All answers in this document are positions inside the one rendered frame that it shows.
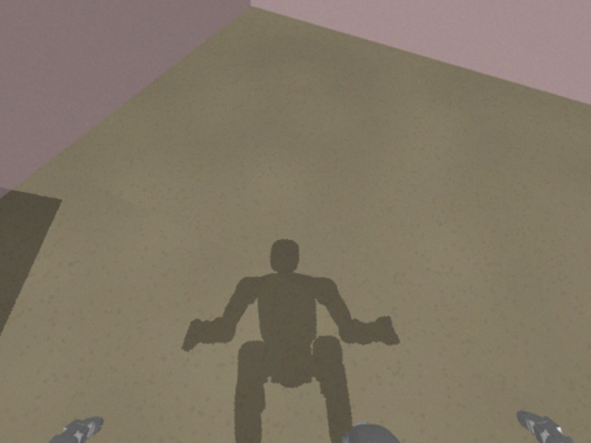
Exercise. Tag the right robot hand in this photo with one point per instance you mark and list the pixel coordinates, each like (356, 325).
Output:
(544, 429)

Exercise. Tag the left robot hand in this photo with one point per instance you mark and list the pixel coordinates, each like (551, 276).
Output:
(79, 431)

